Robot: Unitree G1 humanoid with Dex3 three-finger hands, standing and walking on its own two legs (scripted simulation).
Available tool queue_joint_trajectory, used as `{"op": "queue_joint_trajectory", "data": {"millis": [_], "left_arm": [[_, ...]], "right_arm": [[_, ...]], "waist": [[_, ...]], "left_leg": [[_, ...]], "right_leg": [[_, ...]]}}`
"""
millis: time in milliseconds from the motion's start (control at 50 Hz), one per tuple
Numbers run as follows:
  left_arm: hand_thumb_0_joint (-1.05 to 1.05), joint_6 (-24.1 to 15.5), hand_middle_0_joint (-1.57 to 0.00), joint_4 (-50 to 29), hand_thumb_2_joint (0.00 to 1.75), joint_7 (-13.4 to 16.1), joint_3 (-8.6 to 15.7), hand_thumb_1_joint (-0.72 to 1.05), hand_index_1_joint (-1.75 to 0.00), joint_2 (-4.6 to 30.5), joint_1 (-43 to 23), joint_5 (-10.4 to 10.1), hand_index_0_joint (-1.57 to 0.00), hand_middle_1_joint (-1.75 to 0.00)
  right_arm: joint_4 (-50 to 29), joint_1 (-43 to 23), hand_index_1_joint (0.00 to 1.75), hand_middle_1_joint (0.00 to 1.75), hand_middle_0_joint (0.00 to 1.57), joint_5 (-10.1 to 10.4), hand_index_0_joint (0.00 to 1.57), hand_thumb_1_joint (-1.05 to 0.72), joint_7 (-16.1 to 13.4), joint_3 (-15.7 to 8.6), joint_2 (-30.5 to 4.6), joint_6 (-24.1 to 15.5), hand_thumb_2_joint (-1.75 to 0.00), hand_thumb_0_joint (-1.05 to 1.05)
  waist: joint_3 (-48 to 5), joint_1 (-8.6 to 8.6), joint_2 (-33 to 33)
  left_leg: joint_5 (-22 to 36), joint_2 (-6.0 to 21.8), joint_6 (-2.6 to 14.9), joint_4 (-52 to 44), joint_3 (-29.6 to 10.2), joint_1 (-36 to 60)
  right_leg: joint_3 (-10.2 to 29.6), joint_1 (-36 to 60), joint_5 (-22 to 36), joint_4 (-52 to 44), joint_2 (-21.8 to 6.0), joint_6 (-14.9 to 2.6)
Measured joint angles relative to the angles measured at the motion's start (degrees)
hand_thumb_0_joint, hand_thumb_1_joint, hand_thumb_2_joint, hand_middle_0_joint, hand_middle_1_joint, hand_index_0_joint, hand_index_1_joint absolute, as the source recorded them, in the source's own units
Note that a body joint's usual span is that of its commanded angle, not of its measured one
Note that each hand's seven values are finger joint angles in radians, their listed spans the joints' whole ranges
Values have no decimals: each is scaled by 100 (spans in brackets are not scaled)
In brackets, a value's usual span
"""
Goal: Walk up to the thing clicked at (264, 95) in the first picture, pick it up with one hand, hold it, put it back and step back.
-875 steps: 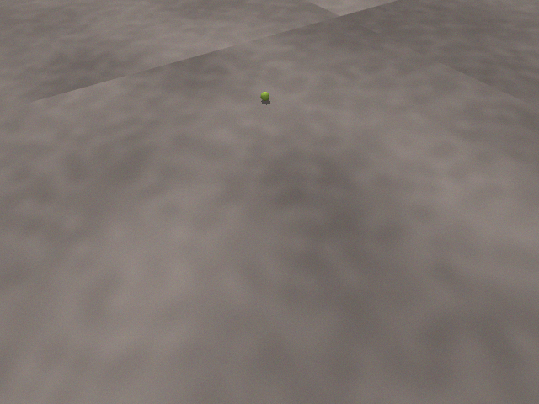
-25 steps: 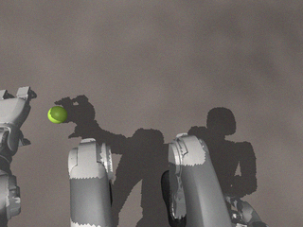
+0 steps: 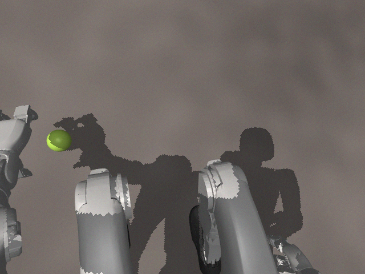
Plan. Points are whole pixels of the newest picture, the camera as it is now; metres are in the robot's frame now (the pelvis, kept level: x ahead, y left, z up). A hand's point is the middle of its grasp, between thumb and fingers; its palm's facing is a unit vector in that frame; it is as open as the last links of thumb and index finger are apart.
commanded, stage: approach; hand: left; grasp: from above
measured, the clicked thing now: (59, 140) +0.43 +0.31 -0.29
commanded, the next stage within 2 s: close in in 0.46 s
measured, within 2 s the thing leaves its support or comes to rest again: neither
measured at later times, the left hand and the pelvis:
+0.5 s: hand (52, 118) +0.45 +0.29 -0.17, palm faces -0.40 -0.08 -0.91, open 14.1 cm; pelvis +0.00 +0.00 +0.00, yaw -1 degrees
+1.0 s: hand (49, 139) +0.41 +0.31 -0.23, palm faces -0.41 -0.12 -0.90, open 14.2 cm; pelvis +0.00 +0.00 -0.02, yaw -2 degrees
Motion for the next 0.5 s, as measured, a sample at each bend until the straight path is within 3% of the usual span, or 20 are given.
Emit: {"op": "queue_joint_trajectory", "data": {"millis": [180, 340, 420, 500], "left_arm": [[0, 127, -9, 178, 98, 221, -520, -51, -103, -210, -275, 32, -10, -104], [0, 740, -9, 318, 99, 573, -375, -51, -104, -528, -702, 77, -10, -105], [0, 1107, -9, 498, 99, 445, -339, -53, -104, -499, -959, -52, -9, -105], [0, 1255, -9, 599, 99, 89, -346, -53, -104, -344, -1041, -351, -9, -105]], "right_arm": [[19, 21, 30, 30, 20, -24, 20, -90, 34, 67, 0, -168, -90, 0], [-76, 93, 30, 30, 20, -11, 20, -91, 44, 160, -9, -235, -90, 0], [-115, 146, 30, 30, 20, 49, 20, -91, 54, 232, -51, -210, -90, 0], [-161, 221, 30, 30, 20, 124, 20, -91, 79, 297, -80, -189, -90, 0]], "waist": [[24, -132, -34], [-24, -455, 58], [-33, -560, 193], [51, -591, 288]], "left_leg": [[29, 3, -20, 27, -5, -69], [21, 44, -44, -8, -12, -105], [11, 79, -16, -59, 0, -97], [-7, 107, 34, -83, 4, -48]], "right_leg": [[1, -95, 43, 39, 10, 1], [-6, -186, 88, 7, 44, -28], [2, -206, 111, -47, 68, -19], [1, -172, 122, -83, 90, -11]]}}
